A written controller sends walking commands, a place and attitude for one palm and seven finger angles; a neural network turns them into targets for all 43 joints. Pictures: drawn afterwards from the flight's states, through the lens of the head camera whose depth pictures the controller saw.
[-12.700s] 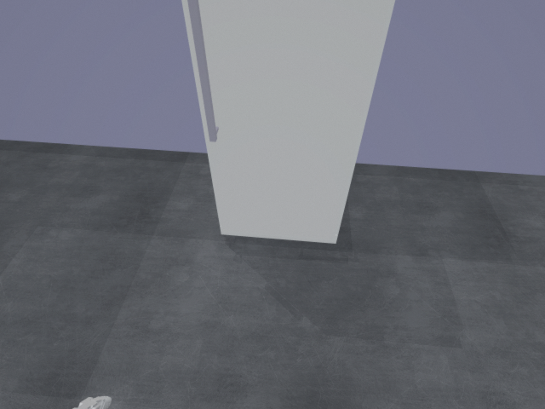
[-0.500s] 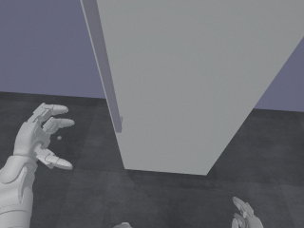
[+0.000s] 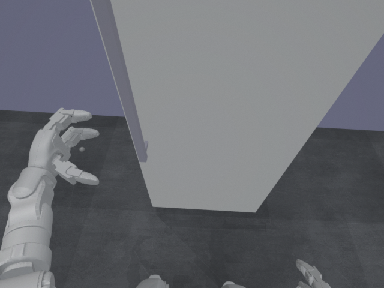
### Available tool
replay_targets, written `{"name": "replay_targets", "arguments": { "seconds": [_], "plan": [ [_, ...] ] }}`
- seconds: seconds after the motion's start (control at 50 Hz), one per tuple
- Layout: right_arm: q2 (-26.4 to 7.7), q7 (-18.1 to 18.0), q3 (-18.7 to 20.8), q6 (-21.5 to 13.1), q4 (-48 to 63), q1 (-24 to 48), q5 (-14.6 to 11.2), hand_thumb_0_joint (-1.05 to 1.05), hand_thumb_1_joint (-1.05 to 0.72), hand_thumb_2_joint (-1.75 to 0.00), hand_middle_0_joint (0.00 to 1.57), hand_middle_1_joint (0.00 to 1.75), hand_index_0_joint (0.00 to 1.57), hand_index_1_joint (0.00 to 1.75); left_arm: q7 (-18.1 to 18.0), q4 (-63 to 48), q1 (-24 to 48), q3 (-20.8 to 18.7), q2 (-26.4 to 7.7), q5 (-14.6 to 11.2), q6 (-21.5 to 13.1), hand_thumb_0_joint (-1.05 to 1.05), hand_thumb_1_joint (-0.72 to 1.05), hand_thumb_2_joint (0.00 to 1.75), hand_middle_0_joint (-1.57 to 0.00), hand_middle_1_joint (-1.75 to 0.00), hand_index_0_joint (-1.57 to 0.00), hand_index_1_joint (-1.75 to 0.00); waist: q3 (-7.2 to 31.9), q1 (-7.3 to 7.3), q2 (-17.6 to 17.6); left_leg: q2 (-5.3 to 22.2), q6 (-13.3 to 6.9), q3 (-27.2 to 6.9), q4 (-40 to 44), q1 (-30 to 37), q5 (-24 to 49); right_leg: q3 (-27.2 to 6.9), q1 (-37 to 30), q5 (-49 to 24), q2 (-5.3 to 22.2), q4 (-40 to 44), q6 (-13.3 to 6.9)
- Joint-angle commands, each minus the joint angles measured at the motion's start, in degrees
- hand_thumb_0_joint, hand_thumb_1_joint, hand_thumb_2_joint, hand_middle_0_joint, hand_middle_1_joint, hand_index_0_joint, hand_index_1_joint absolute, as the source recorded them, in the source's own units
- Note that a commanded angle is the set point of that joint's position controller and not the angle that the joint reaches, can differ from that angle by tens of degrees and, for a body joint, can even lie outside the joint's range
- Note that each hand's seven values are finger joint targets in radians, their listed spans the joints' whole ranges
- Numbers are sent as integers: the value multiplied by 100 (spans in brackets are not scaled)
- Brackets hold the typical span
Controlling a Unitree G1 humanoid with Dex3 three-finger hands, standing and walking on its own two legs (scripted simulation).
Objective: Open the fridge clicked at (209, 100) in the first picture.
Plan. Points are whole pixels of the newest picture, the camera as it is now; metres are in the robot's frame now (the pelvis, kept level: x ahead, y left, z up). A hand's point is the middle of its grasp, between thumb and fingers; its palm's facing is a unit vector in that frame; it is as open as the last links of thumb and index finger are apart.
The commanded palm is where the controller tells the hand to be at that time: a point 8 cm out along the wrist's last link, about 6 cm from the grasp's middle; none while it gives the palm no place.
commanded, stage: move the hooked fingers beside the handle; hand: left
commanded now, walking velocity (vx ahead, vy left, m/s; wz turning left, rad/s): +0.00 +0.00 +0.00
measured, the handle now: (128, 87) +0.49 +0.15 +0.14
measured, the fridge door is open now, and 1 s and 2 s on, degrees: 0 0 0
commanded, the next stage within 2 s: none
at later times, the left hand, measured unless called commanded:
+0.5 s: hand (104, 128) +0.43 +0.20 +0.07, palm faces -0.05 -1.00 -0.01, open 13.9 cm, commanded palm +0.41 +0.26 +0.07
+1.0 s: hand (104, 130) +0.43 +0.20 +0.07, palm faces -0.02 -1.00 -0.02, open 13.9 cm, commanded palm +0.40 +0.26 +0.07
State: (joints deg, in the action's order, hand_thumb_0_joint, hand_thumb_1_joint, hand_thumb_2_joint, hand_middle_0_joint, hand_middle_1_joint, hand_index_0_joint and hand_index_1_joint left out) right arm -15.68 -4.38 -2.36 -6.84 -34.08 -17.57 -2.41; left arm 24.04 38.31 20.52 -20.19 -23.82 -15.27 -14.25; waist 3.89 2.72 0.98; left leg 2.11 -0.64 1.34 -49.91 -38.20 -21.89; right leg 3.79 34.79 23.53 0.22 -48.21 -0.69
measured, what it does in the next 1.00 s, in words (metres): stands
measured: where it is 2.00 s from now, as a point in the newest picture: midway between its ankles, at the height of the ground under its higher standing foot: outside the picture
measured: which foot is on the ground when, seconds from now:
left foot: down 0.00-1.00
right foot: down 0.00-1.00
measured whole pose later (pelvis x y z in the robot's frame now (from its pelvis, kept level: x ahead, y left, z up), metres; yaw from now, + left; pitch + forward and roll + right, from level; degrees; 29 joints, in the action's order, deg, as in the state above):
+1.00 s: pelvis +0.00 +0.00 -0.01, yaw -1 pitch +13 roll -2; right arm -15.0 -2.9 -1.7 0.0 -34.8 -18.6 -2.1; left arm 18.3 49.4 32.2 -19.0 -23.1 -10.8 -20.3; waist 4.5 4.7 0.4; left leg 2.8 -0.5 1.3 -52.9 -42.8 -23.1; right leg 3.6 39.4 24.3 -0.4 -50.7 -0.8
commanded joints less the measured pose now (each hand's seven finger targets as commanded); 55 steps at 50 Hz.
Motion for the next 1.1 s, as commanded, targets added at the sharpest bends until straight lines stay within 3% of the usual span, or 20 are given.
{"name": "replay_targets", "arguments": {
  "seconds": [0.0,0.02,0.14,0.2,0.3,0.36,0.38,0.42,0.5,0.54,0.6,0.62,0.64,0.68,0.74,0.82,0.88,1.0,1.04,1.08],
  "plan": [
    [-844,-85,401,-176,591,-179,-15,0,-90,-90,20,30,20,30,7,-1204,2236,-342,-1421,-98,-604,0,-50,30,-30,-120,-30,-120,1979,39,300,-144,-105,-210,592,1256,1254,-251,-483,-1481,-144,621,-35],
    [-824,-72,395,-169,583,-172,-12,0,-90,-90,20,30,20,30,1,-1288,2309,-240,-1316,-105,-652,0,-50,30,-30,-120,-30,-120,2118,44,457,-153,-97,-219,579,1359,1318,-251,-485,-1538,-145,594,-37],
    [-867,-51,394,-5,455,-299,-7,0,-90,-90,20,30,20,30,-98,-432,2436,-458,-1564,-2,-553,0,-50,30,-30,-120,-30,-120,1815,60,170,-132,-94,-226,578,972,1183,-212,-376,-1451,-136,569,-21],
    [-844,-12,403,48,518,-338,3,0,-90,-90,20,30,20,30,-137,-642,2636,-318,-1504,100,-600,0,-50,30,-30,-120,-30,-120,2107,39,608,-135,-84,-224,537,1233,1469,-218,-323,-1629,-147,493,-54],
    [-852,23,422,132,468,-440,5,0,-90,-90,20,30,20,30,-268,-376,2882,-157,-1247,88,-698,0,-50,30,-30,-120,-30,-120,2051,169,199,-98,-91,-245,484,1226,1468,-178,-168,-1610,-200,487,-33],
    [-871,27,426,197,401,-471,6,0,-90,-90,20,30,20,30,-353,-100,3214,-153,-1294,146,-705,0,-50,30,-30,-120,-30,-120,1899,197,262,-108,-85,-250,484,1055,1192,-187,-38,-1368,-181,489,-26],
    [-899,23,428,223,371,-525,24,0,-90,-90,20,30,20,30,-389,-26,3299,-286,-1492,196,-725,0,-50,30,-30,-120,-30,-120,1955,170,174,-111,-97,-263,445,1007,1292,-185,-124,-1449,-181,439,-50],
    [-855,51,421,264,377,-548,27,0,-90,-90,20,30,20,30,-426,-30,3491,-109,-1306,262,-753,0,-50,30,-30,-120,-30,-120,2087,220,404,-109,-82,-251,433,1169,1347,-184,20,-1470,-176,427,-33],
    [-885,63,424,348,361,-633,53,0,-90,-90,20,30,20,30,-499,159,3621,-425,-1692,332,-879,0,-50,30,-30,-120,-30,-120,2378,159,250,-110,-91,-248,333,1064,1550,-237,-217,-1711,-197,329,-36],
    [-861,77,423,375,346,-634,48,0,-90,-90,20,30,20,30,-499,168,3746,-335,-1586,326,-924,0,-50,30,-30,-120,-30,-120,2420,197,357,-107,-83,-242,308,1131,1579,-235,-159,-1736,-199,327,-32],
    [-880,110,441,427,417,-679,60,0,-90,-90,20,30,20,30,-451,193,3185,-568,-1770,325,-940,0,-50,30,-30,-120,-30,-120,2610,35,410,-97,-73,-224,291,1195,1869,-232,-330,-1994,-226,271,-58],
    [-838,126,439,445,458,-626,37,0,-90,-90,20,30,20,30,-407,31,3209,-263,-1444,297,-926,0,-50,30,-30,-120,-30,-120,2563,123,477,-98,-79,-192,310,1262,1905,-220,-276,-2032,-222,304,-40],
    [-838,138,450,466,479,-627,35,0,-90,-90,20,30,20,30,-399,61,3026,-281,-1410,281,-893,0,-50,30,-30,-120,-30,-120,2494,55,472,-90,-66,-206,330,1250,1897,-200,-252,-1992,-229,313,-58],
    [-829,146,457,486,506,-620,20,0,-90,-90,20,30,20,30,-367,33,3011,-116,-1212,234,-829,0,-50,30,-30,-120,-30,-120,2332,140,378,-95,-103,-173,307,1164,1869,-194,-214,-2015,-248,330,-52],
    [-842,141,473,541,535,-588,-5,0,-90,-90,20,30,20,30,-382,-57,2933,-129,-1187,165,-757,0,-50,30,-30,-120,-30,-120,2151,167,116,-94,-112,-157,379,1005,1659,-188,-247,-1939,-242,402,-19],
    [-841,110,455,559,530,-560,-3,0,-90,-90,20,30,20,30,-482,-195,3089,-288,-1403,184,-845,0,-50,30,-30,-120,-30,-120,2032,170,141,-123,-122,-138,391,885,1426,-243,-289,-1799,-233,437,-10],
    [-824,67,447,533,475,-531,10,0,-90,-90,20,30,20,30,-569,-469,3711,-208,-1457,279,-1046,0,-50,30,-30,-120,-30,-120,2068,275,355,-116,-139,-195,345,1051,1325,-268,-103,-1597,-240,412,-28],
    [-821,57,415,486,374,-523,9,0,-90,-90,20,30,20,30,-512,-88,3710,19,-1231,330,-1054,0,-50,30,-30,-120,-30,-120,2419,268,686,-105,-72,-289,340,1446,1412,-220,54,-1508,-242,383,-63],
    [-829,76,409,500,359,-510,0,0,-90,-90,20,30,20,30,-482,230,3628,172,-1038,301,-906,0,-50,30,-30,-120,-30,-120,2164,301,491,-91,-68,-301,375,1300,1243,-169,193,-1358,-236,421,-52],
    [-874,88,418,521,386,-550,10,0,-90,-90,20,30,20,30,-479,491,3374,-58,-1231,266,-796,0,-50,30,-30,-120,-30,-120,2071,203,143,-111,-96,-285,363,1029,1250,-170,-14,-1460,-234,411,-61]
  ]
}}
